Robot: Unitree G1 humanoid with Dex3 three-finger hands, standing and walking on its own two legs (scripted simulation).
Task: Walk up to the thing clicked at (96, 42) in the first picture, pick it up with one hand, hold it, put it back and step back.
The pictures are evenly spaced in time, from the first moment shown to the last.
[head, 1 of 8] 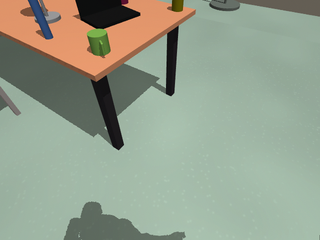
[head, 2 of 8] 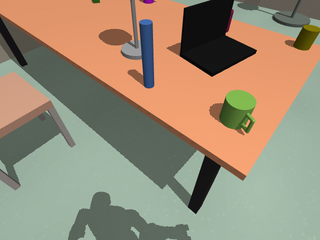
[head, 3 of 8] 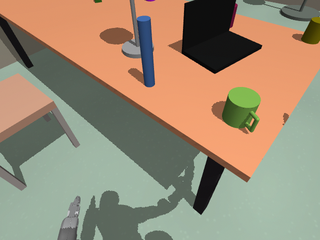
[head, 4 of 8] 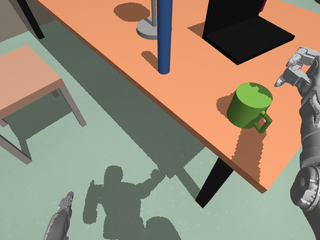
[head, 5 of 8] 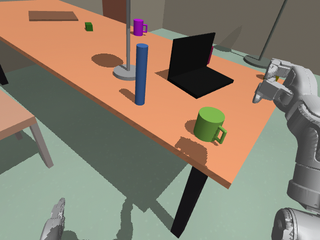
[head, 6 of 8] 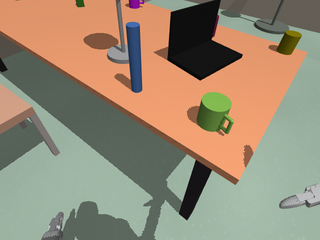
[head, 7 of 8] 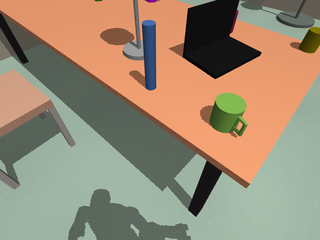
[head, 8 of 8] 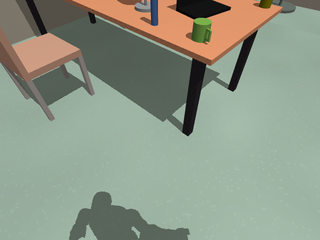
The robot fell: no
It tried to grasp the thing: yes
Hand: right
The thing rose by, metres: 0.00
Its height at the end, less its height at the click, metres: +0.00
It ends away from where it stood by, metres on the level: 0.04
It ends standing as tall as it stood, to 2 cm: yes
